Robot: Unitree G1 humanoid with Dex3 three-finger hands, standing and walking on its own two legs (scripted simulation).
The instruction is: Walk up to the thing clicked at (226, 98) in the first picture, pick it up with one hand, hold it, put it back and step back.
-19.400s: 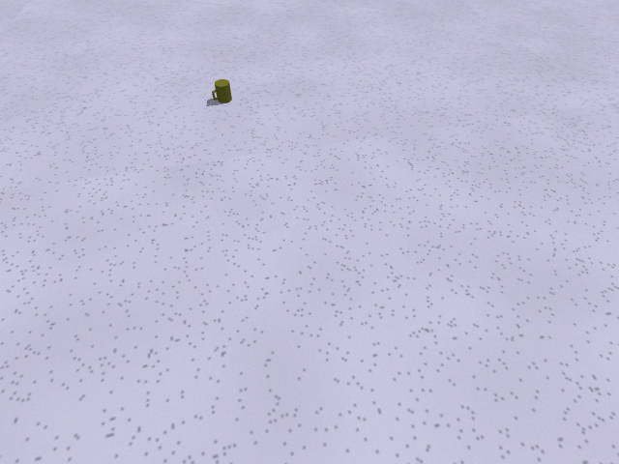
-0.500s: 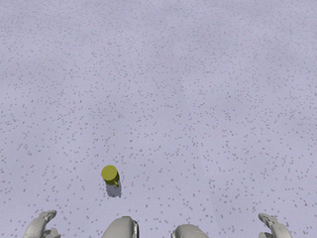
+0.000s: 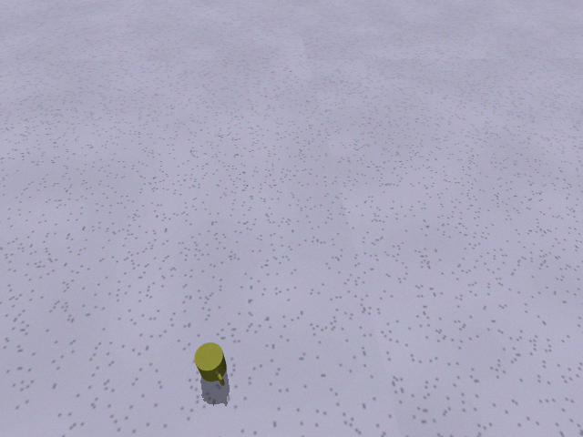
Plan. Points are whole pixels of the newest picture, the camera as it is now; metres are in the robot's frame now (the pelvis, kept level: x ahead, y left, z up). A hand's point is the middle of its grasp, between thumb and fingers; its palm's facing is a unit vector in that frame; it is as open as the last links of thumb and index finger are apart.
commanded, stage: walk up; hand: left
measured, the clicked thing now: (213, 366) +0.45 +0.24 -0.72
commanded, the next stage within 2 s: none
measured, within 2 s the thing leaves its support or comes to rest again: neither
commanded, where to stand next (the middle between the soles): +0.08 +0.00 m, yaw +2 degrees
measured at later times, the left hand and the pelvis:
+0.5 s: hand out of the picture +0.09 +0.25 -0.15, palm faces +0.02 -0.94 -0.34, open 7.4 cm; pelvis +0.01 -0.01 +0.00, yaw +1 degrees
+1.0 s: hand out of the picture +0.13 +0.28 -0.16, palm faces +0.01 -0.93 -0.37, open 7.4 cm; pelvis +0.08 +0.00 -0.01, yaw +2 degrees
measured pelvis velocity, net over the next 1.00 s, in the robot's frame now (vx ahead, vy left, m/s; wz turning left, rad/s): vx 0.08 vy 0.00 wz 0.04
